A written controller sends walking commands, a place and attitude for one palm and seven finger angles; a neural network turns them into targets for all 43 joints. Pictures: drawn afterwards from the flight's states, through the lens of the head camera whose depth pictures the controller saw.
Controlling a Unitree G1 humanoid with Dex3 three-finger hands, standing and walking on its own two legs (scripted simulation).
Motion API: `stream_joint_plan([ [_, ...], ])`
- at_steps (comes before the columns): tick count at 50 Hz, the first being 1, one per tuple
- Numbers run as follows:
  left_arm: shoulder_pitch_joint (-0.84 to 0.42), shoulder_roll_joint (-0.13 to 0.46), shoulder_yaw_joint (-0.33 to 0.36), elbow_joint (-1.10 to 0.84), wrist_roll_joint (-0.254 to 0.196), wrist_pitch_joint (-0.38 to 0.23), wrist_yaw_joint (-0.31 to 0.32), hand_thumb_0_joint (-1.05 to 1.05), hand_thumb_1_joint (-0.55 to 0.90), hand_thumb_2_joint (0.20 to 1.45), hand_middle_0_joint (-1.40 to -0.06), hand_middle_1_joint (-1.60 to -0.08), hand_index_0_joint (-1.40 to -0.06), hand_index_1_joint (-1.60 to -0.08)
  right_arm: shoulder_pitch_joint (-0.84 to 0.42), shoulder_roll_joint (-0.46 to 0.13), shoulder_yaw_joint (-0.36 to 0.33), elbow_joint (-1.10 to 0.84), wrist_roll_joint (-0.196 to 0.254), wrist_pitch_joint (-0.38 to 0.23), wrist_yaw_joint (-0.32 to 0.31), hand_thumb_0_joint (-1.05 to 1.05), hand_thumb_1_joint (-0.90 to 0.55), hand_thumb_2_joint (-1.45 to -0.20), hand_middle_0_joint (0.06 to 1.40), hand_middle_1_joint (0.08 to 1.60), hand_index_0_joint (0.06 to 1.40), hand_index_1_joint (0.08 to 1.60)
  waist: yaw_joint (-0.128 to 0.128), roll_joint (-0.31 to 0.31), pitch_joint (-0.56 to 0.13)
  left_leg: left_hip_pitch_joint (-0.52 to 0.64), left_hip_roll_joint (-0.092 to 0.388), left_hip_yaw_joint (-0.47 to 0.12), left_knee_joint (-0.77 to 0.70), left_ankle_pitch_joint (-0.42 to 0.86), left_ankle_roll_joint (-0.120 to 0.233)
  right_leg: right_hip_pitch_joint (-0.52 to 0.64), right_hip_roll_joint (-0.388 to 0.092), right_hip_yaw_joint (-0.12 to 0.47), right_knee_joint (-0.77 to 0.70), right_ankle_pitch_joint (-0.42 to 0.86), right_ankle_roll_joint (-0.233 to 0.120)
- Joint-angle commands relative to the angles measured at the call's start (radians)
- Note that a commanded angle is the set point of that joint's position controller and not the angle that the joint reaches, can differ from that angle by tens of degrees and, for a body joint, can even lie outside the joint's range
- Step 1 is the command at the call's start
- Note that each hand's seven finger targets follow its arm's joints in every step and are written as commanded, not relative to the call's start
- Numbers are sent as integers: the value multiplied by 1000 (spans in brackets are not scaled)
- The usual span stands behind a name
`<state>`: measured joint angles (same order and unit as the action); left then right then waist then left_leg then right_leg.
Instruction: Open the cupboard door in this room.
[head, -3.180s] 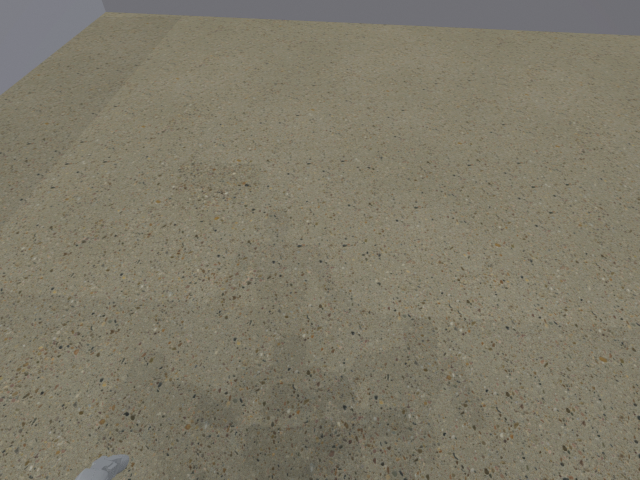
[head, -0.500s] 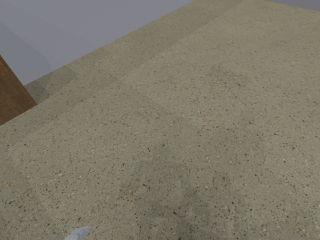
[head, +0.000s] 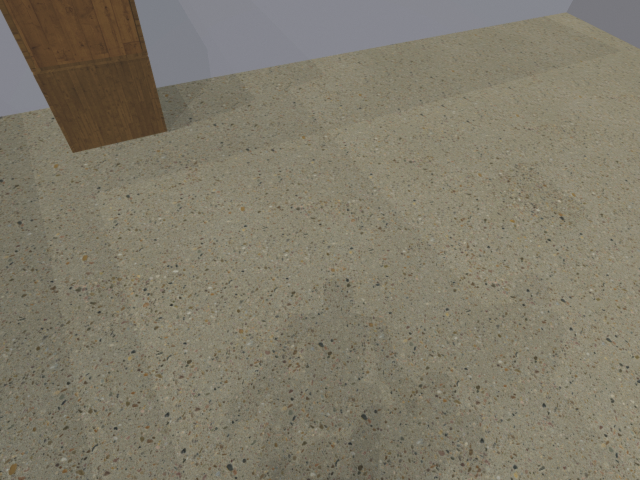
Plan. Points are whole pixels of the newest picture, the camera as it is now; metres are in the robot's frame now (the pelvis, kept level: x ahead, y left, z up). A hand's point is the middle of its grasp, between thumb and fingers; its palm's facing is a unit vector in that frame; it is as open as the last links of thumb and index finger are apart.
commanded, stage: stand and wait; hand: left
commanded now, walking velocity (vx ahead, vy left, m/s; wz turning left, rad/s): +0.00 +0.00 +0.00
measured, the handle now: out of the picture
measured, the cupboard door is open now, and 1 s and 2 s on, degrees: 0 0 0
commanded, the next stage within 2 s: turn or walk to find it in 0.84 s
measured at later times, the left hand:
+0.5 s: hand out of the picture +0.03 +0.18 -0.15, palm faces +0.05 -0.97 -0.23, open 7.2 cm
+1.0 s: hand out of the picture -0.05 +0.13 -0.16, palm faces +0.08 -0.98 -0.16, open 7.3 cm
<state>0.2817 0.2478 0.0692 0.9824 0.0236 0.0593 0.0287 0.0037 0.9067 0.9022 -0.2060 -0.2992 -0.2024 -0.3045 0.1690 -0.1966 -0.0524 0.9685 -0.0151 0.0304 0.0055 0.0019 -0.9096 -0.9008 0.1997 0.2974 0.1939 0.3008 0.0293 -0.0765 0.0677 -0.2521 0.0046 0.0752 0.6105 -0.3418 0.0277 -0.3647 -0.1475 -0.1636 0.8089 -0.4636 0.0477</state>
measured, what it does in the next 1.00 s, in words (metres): steps on the spot: right foot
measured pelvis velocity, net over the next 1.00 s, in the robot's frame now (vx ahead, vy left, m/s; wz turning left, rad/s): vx -0.03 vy -0.02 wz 0.03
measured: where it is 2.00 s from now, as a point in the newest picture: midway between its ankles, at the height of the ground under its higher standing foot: outside the picture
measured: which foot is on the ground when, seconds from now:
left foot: down 0.00-1.00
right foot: up 0.00-0.38, down 0.40-1.00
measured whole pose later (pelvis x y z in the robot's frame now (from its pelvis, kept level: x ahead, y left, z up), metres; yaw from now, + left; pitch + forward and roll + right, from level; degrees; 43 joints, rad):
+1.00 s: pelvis -0.03 -0.02 +0.01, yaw +2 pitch -2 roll +0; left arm 0.32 0.10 0.00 1.14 0.01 0.01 0.04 0.00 0.91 0.90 -0.20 -0.30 -0.20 -0.30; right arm 0.34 -0.11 -0.01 1.16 -0.01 0.01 -0.03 0.00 -0.91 -0.90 0.20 0.30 0.19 0.30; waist 0.00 0.00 0.03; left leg -0.20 0.00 0.04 0.44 -0.22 0.01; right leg -0.20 -0.01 -0.08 0.46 -0.23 -0.03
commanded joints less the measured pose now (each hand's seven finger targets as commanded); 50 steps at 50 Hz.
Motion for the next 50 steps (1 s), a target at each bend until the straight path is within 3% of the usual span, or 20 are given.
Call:
stream_joint_plan([
  [1,-53,56,9,-69,0,-15,-7,0,900,900,-200,-300,-200,-300,33,-178,-30,-40,-7,-19,-34,0,-900,-900,200,300,200,300,-41,293,-36,55,283,-281,-326,381,114,-170,26,147,294,9,6],
  [4,0,43,2,-20,-2,-23,-11,0,900,900,-200,-300,-200,-300,39,-148,-13,-35,-1,-36,-42,0,-900,-900,200,300,200,300,-27,193,-57,147,221,-200,-299,601,97,-162,51,152,299,90,21],
  [6,8,40,-5,-6,-5,-25,-8,0,900,900,-200,-300,-200,-300,64,-137,-10,-19,4,-42,-46,0,-900,-900,200,300,200,300,-29,183,-86,199,222,-184,-286,699,104,-143,52,155,251,97,29],
  [9,-5,25,-16,-4,-7,-21,-2,0,900,900,-200,-300,-200,-300,85,-132,-9,-2,3,-43,-48,0,-900,-900,200,300,200,300,-34,178,-87,233,238,-197,-283,727,127,-107,56,152,146,75,34],
  [14,-46,-4,-32,-1,-8,-28,2,0,900,900,-200,-300,-200,-300,101,-119,-12,28,-6,-38,-47,0,-900,-900,200,300,200,300,-52,190,-58,182,237,-222,-281,660,136,21,69,130,-106,42,17],
  [17,10,-6,-35,32,-10,-38,6,0,900,900,-200,-300,-200,-300,88,-110,-6,46,-1,-40,-45,0,-900,-900,200,300,200,300,-20,180,-52,103,211,-220,-262,554,108,148,78,123,-283,168,5],
  [18,42,-4,-36,49,-8,-44,8,0,900,900,-200,-300,-200,-300,79,-99,-2,50,3,-41,-44,0,-900,-900,200,300,200,300,-3,147,-57,65,184,-206,-237,463,79,215,70,125,-389,267,1],
  [19,58,14,-38,60,-5,-54,12,0,900,900,-200,-300,-200,-300,81,-75,4,56,8,-43,-40,0,-900,-900,200,300,200,300,-1,95,-62,24,140,-175,-203,363,36,271,29,182,-452,360,-13],
  [20,41,38,-41,65,-4,-64,14,0,900,900,-200,-300,-200,-300,88,-43,11,59,15,-42,-36,0,-900,-900,200,300,200,300,-22,11,-56,3,87,-134,-187,240,2,260,-44,272,-463,414,-48],
  [21,22,56,-41,61,-7,-67,15,0,900,900,-200,-300,-200,-300,100,-28,17,62,14,-39,-32,0,-900,-900,200,300,200,300,-33,-22,-29,-4,56,-111,-196,154,-11,228,-92,293,-467,450,-83],
  [22,0,55,-43,64,-10,-68,12,0,900,900,-200,-300,-200,-300,113,-23,21,79,7,-32,-32,0,-900,-900,200,300,200,300,-44,-52,-8,32,38,-98,-212,114,-21,158,-97,302,-476,376,-111],
  [23,-14,51,-42,65,-12,-71,10,0,900,900,-200,-300,-200,-300,130,-26,22,96,1,-25,-32,0,-900,-900,200,300,200,300,-47,-124,5,74,40,-88,-209,103,-23,97,-72,298,-504,274,-113],
  [24,-22,31,-47,65,-14,-70,10,0,900,900,-200,-300,-200,-300,145,-31,21,108,0,-25,-32,0,-900,-900,200,300,200,300,-49,-113,21,102,49,-96,-222,133,-17,64,-49,284,-515,218,-107],
  [25,-22,20,-51,68,-16,-67,10,0,900,900,-200,-300,-200,-300,160,-30,23,122,0,-29,-32,0,-900,-900,200,300,200,300,-48,-56,28,111,62,-109,-245,166,-11,61,-25,262,-506,195,-95],
  [26,-13,11,-53,75,-16,-67,10,0,900,900,-200,-300,-200,-300,163,-32,26,135,1,-34,-32,0,-900,-900,200,300,200,300,-42,1,22,108,76,-120,-258,204,-6,83,2,242,-485,222,-82],
  [28,8,5,-55,85,-19,-67,12,0,900,900,-200,-300,-200,-300,171,-31,32,151,3,-41,-34,0,-900,-900,200,300,200,300,-29,51,13,70,87,-130,-282,223,-2,150,16,225,-472,273,-70],
  [32,38,-4,-59,109,-22,-69,14,0,900,900,-200,-300,-200,-300,189,-20,35,169,5,-43,-38,0,-900,-900,200,300,200,300,-24,77,-3,72,91,-118,-287,212,-4,173,19,227,-482,288,-74],
  [42,76,-32,-62,138,-19,-68,16,0,900,900,-200,-300,-200,-300,236,7,36,195,5,-35,-42,0,-900,-900,200,300,200,300,-30,62,48,57,83,-104,-290,124,-6,113,30,241,-519,172,-75],
  [47,78,-21,-44,123,-17,-64,19,0,900,900,-200,-300,-200,-300,228,1,28,173,3,-27,-38,0,-900,-900,200,300,200,300,-30,64,40,-4,74,-114,-240,135,-5,115,11,219,-480,144,-75],
  [50,76,-7,-30,108,-13,-57,20,0,900,900,-200,-300,-200,-300,214,1,19,149,0,-16,-34,0,-900,-900,200,300,200,300,-27,24,45,-51,49,-104,-174,99,-9,87,-28,237,-493,65,-90],
])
